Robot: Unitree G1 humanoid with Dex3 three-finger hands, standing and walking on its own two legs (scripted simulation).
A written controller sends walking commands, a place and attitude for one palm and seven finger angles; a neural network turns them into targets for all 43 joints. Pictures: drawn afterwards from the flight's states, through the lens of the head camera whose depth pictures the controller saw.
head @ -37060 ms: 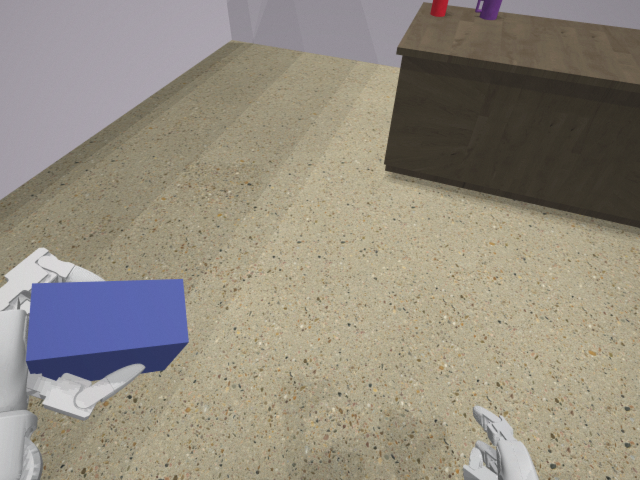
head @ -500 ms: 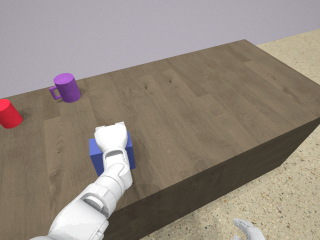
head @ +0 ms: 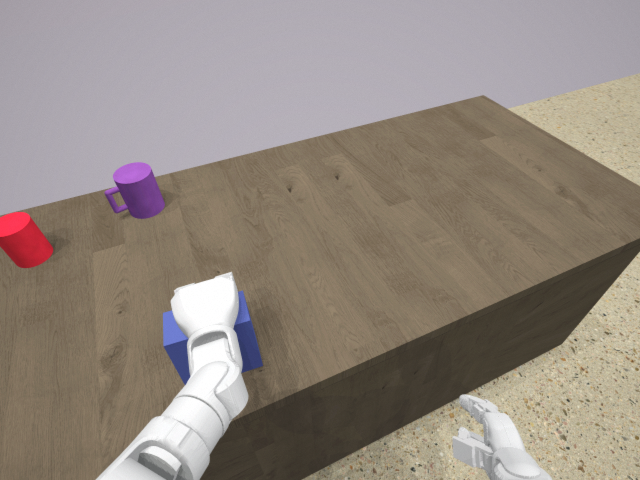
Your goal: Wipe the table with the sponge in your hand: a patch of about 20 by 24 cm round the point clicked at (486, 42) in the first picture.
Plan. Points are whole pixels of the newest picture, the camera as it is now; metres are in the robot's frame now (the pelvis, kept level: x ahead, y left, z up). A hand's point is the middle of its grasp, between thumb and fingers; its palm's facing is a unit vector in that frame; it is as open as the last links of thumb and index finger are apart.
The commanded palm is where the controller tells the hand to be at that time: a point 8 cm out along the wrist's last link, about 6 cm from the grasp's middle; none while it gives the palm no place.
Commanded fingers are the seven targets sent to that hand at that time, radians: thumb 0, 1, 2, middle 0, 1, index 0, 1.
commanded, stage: slide back across to the middle lane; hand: left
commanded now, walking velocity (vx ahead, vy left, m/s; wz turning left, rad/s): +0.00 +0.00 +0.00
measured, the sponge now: (218, 347) +0.32 +0.19 -0.06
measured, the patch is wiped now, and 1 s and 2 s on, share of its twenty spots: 1.00 1.00 1.00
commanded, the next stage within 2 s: wipe forward along the middle lane in 0.38 s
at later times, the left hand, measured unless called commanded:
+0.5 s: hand (183, 348) +0.29 +0.22 -0.01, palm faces -0.06 -0.08 -0.99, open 10.3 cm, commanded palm +0.26 +0.23 +0.03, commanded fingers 0.00 0.10 1.30 -1.20 -1.60 -1.20 -1.60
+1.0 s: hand (167, 326) +0.33 +0.26 -0.01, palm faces -0.08 -0.02 -1.00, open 10.3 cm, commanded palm +0.30 +0.26 +0.01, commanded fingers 0.00 0.10 1.30 -1.20 -1.60 -1.20 -1.60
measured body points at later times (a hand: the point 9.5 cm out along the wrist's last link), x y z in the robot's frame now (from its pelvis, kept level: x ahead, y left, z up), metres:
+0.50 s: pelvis +0.00 +0.00 +0.00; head -0.02 -0.02 +0.45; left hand +0.29 +0.22 +0.04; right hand +0.22 -0.22 -0.09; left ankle -0.02 +0.10 -0.74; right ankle +0.03 -0.07 -0.74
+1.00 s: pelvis -0.02 +0.00 -0.01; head +0.00 -0.01 +0.44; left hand +0.33 +0.26 +0.04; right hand +0.15 -0.23 -0.13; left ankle -0.02 +0.10 -0.74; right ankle +0.03 -0.07 -0.74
